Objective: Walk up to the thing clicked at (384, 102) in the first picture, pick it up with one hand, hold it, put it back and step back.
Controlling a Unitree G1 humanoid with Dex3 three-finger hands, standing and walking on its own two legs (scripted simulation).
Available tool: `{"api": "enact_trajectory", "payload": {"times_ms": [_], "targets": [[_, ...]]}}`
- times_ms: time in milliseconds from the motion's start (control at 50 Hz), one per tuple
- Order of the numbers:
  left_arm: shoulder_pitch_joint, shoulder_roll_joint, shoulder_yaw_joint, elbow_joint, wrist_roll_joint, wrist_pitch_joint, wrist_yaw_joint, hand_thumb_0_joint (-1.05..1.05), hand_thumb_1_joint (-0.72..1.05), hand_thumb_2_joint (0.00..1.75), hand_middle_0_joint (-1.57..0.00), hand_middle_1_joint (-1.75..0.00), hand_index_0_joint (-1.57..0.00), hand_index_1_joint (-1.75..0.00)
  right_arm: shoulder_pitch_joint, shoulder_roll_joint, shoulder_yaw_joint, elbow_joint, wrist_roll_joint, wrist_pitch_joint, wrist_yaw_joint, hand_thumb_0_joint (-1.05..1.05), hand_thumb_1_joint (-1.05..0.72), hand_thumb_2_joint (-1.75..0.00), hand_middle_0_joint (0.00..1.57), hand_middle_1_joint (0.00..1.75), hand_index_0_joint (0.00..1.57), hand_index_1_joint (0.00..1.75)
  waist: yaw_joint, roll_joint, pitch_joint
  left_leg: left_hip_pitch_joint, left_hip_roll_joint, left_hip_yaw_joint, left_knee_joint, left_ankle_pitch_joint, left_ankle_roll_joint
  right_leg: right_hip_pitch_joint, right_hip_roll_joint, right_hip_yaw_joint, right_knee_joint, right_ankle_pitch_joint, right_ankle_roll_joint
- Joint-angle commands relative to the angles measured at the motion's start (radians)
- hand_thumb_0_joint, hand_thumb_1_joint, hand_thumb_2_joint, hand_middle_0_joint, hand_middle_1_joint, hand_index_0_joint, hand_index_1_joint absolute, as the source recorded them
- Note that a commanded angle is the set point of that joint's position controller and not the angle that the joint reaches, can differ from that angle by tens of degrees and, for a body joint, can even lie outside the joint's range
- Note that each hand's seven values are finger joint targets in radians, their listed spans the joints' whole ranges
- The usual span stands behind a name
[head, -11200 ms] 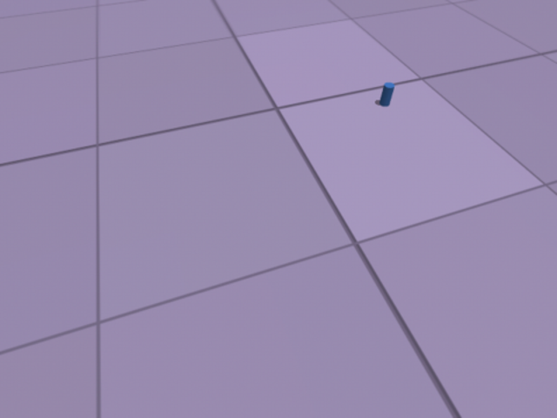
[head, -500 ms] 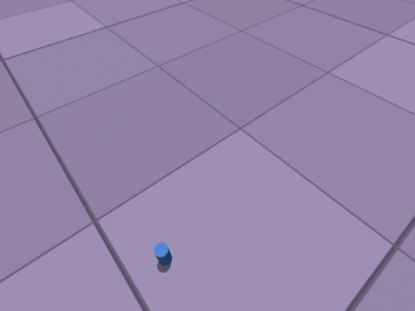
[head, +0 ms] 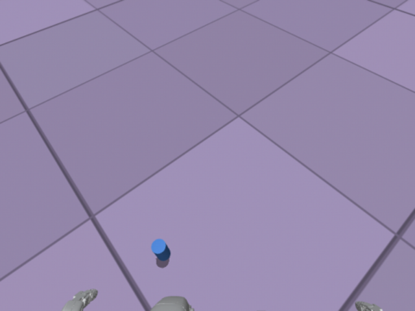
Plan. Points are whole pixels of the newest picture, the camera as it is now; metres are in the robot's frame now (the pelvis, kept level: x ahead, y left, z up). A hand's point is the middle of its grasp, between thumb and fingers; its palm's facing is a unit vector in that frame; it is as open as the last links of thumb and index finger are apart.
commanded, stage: walk up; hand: left
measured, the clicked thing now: (161, 250) +0.39 +0.26 -0.71
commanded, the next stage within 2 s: none
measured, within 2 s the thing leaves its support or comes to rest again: neither
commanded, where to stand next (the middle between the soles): +0.01 +0.02 m, yaw +1 degrees
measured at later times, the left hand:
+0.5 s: hand out of the picture +0.05 +0.27 -0.15, palm faces +0.03 -0.93 -0.37, open 7.4 cm
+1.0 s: hand out of the picture +0.01 +0.27 -0.16, palm faces +0.01 -0.94 -0.33, open 7.4 cm
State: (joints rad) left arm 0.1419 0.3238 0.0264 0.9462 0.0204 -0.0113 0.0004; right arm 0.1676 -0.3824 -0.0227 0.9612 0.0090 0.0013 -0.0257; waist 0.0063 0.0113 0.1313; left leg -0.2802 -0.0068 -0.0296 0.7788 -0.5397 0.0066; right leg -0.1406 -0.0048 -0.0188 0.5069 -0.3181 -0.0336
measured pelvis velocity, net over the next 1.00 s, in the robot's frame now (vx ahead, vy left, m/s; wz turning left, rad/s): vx -0.03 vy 0.01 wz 0.02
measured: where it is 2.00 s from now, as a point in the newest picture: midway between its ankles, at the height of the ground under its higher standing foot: outside the picture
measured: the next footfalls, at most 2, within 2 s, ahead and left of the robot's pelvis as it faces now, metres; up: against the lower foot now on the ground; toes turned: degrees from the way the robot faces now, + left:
left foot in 0.10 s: +0.08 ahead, +0.14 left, +0.00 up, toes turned +0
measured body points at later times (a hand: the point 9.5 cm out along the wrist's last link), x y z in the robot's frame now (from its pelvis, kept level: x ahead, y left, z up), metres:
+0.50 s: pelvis -0.02 +0.01 -0.01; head +0.01 +0.00 +0.44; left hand +0.05 +0.32 -0.13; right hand +0.11 -0.30 -0.13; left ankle +0.04 +0.14 -0.74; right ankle -0.03 -0.11 -0.74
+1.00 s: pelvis -0.03 +0.01 +0.00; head -0.01 +0.02 +0.45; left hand +0.01 +0.32 -0.13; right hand +0.07 -0.28 -0.13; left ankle +0.04 +0.14 -0.74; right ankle -0.03 -0.11 -0.74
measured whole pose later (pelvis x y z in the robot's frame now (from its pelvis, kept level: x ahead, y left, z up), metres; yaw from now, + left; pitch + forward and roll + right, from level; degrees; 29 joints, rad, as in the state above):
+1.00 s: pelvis -0.03 +0.01 +0.00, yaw +1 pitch -3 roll -1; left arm 0.18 0.35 0.03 1.07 0.01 0.01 -0.02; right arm 0.11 -0.34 -0.02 1.04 -0.01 0.01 0.02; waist 0.01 0.01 0.08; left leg -0.27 0.01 -0.03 0.44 -0.13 -0.01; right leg -0.15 0.01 -0.02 0.44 -0.24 0.00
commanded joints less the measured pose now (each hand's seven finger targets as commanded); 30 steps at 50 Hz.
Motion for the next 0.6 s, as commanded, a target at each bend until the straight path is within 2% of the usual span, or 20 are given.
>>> {"api": "enact_trajectory", "payload": {"times_ms": [0,20,40,60,80,100,120,140,160,180,200,220,240,260,300,320,380,440,500,580], "targets": [[-0.017,0.258,0.06,-0.064,-0.012,-0.009,0.025,0.0,0.9,0.9,-0.2,-0.3,-0.2,-0.3,0.01,-0.144,-0.039,-0.05,-0.01,-0.017,0.001,0.0,-0.9,-0.9,0.2,0.3,0.2,0.3,0.008,-0.164,-0.159,-0.003,0.023,0.004,-0.176,0.179,0.016,0.131,-0.212,0.134,-0.015,0.787,-0.117],[-0.037,0.258,0.059,-0.066,-0.021,-0.003,0.023,0.0,0.9,0.9,-0.2,-0.3,-0.2,-0.3,0.026,-0.14,-0.043,-0.039,-0.012,-0.018,0.001,0.0,-0.9,-0.9,0.2,0.3,0.2,0.3,-0.007,-0.164,-0.166,0.052,0.019,0.014,-0.254,0.264,0.015,0.102,-0.195,0.113,0.01,0.747,-0.099],[-0.061,0.259,0.059,-0.072,-0.03,0.002,0.021,0.0,0.9,0.9,-0.2,-0.3,-0.2,-0.3,0.042,-0.141,-0.047,-0.029,-0.015,-0.02,0.002,0.0,-0.9,-0.9,0.2,0.3,0.2,0.3,-0.029,-0.144,-0.174,0.12,0.02,0.016,-0.35,0.421,0.017,0.055,-0.189,0.098,0.028,0.68,-0.072],[-0.075,0.252,0.057,-0.076,-0.038,0.008,0.018,0.0,0.9,0.9,-0.2,-0.3,-0.2,-0.3,0.047,-0.164,-0.058,-0.024,-0.016,-0.023,0.002,0.0,-0.9,-0.9,0.2,0.3,0.2,0.3,-0.035,-0.107,-0.193,0.198,0.045,-0.017,-0.391,0.627,0.026,0.006,-0.157,0.083,0.057,0.566,-0.04],[-0.064,0.225,0.053,-0.083,-0.046,0.014,0.016,0.0,0.9,0.9,-0.2,-0.3,-0.2,-0.3,0.031,-0.22,-0.076,-0.03,-0.022,-0.025,-0.001,0.0,-0.9,-0.9,0.2,0.3,0.2,0.3,-0.024,-0.013,-0.213,0.236,0.14,-0.127,-0.38,0.815,0.061,-0.055,-0.09,0.054,0.104,0.396,-0.003],[-0.034,0.202,0.048,-0.077,-0.053,0.024,0.015,0.0,0.9,0.9,-0.2,-0.3,-0.2,-0.3,-0.006,-0.248,-0.079,-0.05,-0.023,-0.027,-0.003,0.0,-0.9,-0.9,0.2,0.3,0.2,0.3,-0.009,0.043,-0.216,0.215,0.238,-0.246,-0.41,0.819,0.126,-0.083,-0.014,0.048,0.145,0.156,0.018],[0.002,0.221,0.058,-0.048,-0.049,0.041,0.017,0.0,0.9,0.9,-0.2,-0.3,-0.2,-0.3,-0.048,-0.269,-0.078,-0.057,-0.018,-0.026,-0.001,0.0,-0.9,-0.9,0.2,0.3,0.2,0.3,0.005,0.113,-0.186,0.093,0.299,-0.298,-0.414,0.704,0.202,-0.015,0.011,0.047,0.199,-0.155,0.013],[0.021,0.221,0.06,-0.031,-0.042,0.045,0.018,0.0,0.9,0.9,-0.2,-0.3,-0.2,-0.3,-0.079,-0.259,-0.078,-0.055,-0.022,-0.023,-0.001,0.0,-0.9,-0.9,0.2,0.3,0.2,0.3,0.01,0.152,-0.153,0.052,0.321,-0.329,-0.423,0.671,0.226,-0.001,0.011,0.051,0.216,-0.243,0.004],[0.023,0.209,0.057,-0.02,-0.041,0.043,0.015,0.0,0.9,0.9,-0.2,-0.3,-0.2,-0.3,-0.098,-0.239,-0.071,-0.052,-0.025,-0.018,0.0,0.0,-0.9,-0.9,0.2,0.3,0.2,0.3,0.021,0.154,-0.143,0.071,0.292,-0.282,-0.419,0.653,0.204,-0.011,0.003,0.057,0.137,-0.239,-0.008],[0.028,0.206,0.058,-0.01,-0.034,0.036,0.011,0.0,0.9,0.9,-0.2,-0.3,-0.2,-0.3,-0.106,-0.226,-0.065,-0.056,-0.025,-0.013,0.001,0.0,-0.9,-0.9,0.2,0.3,0.2,0.3,0.028,0.16,-0.144,0.103,0.251,-0.218,-0.381,0.704,0.169,-0.016,-0.002,0.053,0.037,-0.161,-0.008],[0.044,0.221,0.06,0.002,-0.03,0.025,0.012,0.0,0.9,0.9,-0.2,-0.3,-0.2,-0.3,-0.123,-0.211,-0.06,-0.069,-0.019,-0.013,0.001,0.0,-0.9,-0.9,0.2,0.3,0.2,0.3,0.035,0.141,-0.158,0.082,0.22,-0.172,-0.336,0.769,0.142,0.007,-0.015,0.057,0.035,0.034,-0.004],[0.051,0.233,0.066,0.006,-0.027,0.02,0.014,0.0,0.9,0.9,-0.2,-0.3,-0.2,-0.3,-0.112,-0.205,-0.061,-0.065,-0.013,-0.012,0.002,0.0,-0.9,-0.9,0.2,0.3,0.2,0.3,0.034,0.127,-0.174,0.076,0.186,-0.138,-0.289,0.779,0.112,0.041,-0.034,0.069,0.011,0.178,-0.009],[0.047,0.241,0.069,0.008,-0.024,0.018,0.016,0.0,0.9,0.9,-0.2,-0.3,-0.2,-0.3,-0.103,-0.197,-0.061,-0.059,-0.007,-0.009,0.002,0.0,-0.9,-0.9,0.2,0.3,0.2,0.3,0.025,0.102,-0.184,0.073,0.15,-0.109,-0.259,0.741,0.084,0.056,-0.062,0.091,-0.029,0.27,-0.018],[0.024,0.257,0.069,0.005,-0.021,0.014,0.017,0.0,0.9,0.9,-0.2,-0.3,-0.2,-0.3,-0.096,-0.189,-0.06,-0.055,-0.003,-0.005,0.006,0.0,-0.9,-0.9,0.2,0.3,0.2,0.3,0.012,0.071,-0.186,0.066,0.114,-0.093,-0.245,0.661,0.067,0.041,-0.103,0.133,-0.058,0.302,-0.038],[-0.036,0.294,0.071,-0.012,-0.016,0.013,0.01,0.0,0.9,0.9,-0.2,-0.3,-0.2,-0.3,-0.103,-0.173,-0.062,-0.052,-0.004,0.006,0.012,0.0,-0.9,-0.9,0.2,0.3,0.2,0.3,-0.007,-0.018,-0.14,0.117,0.043,-0.045,-0.216,0.428,0.035,-0.101,-0.184,0.207,-0.106,0.244,-0.088],[-0.068,0.287,0.068,-0.018,-0.016,0.012,0.008,0.0,0.9,0.9,-0.2,-0.3,-0.2,-0.3,-0.095,-0.161,-0.06,-0.043,-0.006,0.008,0.014,0.0,-0.9,-0.9,0.2,0.3,0.2,0.3,-0.016,-0.05,-0.114,0.134,0.037,-0.035,-0.22,0.385,0.025,-0.138,-0.198,0.215,-0.132,0.198,-0.097],[-0.071,0.276,0.065,-0.012,-0.015,0.01,0.008,0.0,0.9,0.9,-0.2,-0.3,-0.2,-0.3,-0.111,-0.168,-0.06,-0.038,-0.01,0.003,0.025,0.0,-0.9,-0.9,0.2,0.3,0.2,0.3,-0.009,-0.094,-0.096,0.137,0.058,-0.059,-0.249,0.465,0.034,-0.151,-0.163,0.169,-0.142,0.197,-0.065],[-0.083,0.274,0.066,-0.015,-0.012,0.01,0.005,0.0,0.9,0.9,-0.2,-0.3,-0.2,-0.3,-0.094,-0.171,-0.058,-0.029,-0.012,0.0,0.028,0.0,-0.9,-0.9,0.2,0.3,0.2,0.3,-0.011,-0.116,-0.108,0.146,0.066,-0.062,-0.279,0.483,0.029,-0.133,-0.155,0.158,-0.147,0.15,-0.05],[-0.075,0.263,0.063,-0.011,-0.013,0.014,0.003,0.0,0.9,0.9,-0.2,-0.3,-0.2,-0.3,-0.102,-0.182,-0.058,-0.02,-0.015,-0.002,0.031,0.0,-0.9,-0.9,0.2,0.3,0.2,0.3,-0.006,-0.088,-0.105,0.14,0.076,-0.08,-0.309,0.448,0.03,-0.134,-0.141,0.149,-0.168,0.05,-0.041],[-0.064,0.257,0.063,-0.005,-0.015,0.017,0.001,0.0,0.9,0.9,-0.2,-0.3,-0.2,-0.3,-0.093,-0.195,-0.059,-0.007,-0.021,-0.009,0.032,0.0,-0.9,-0.9,0.2,0.3,0.2,0.3,-0.005,-0.026,-0.136,0.104,0.108,-0.125,-0.365,0.434,0.042,-0.081,-0.115,0.128,-0.133,0.022,-0.035]]}}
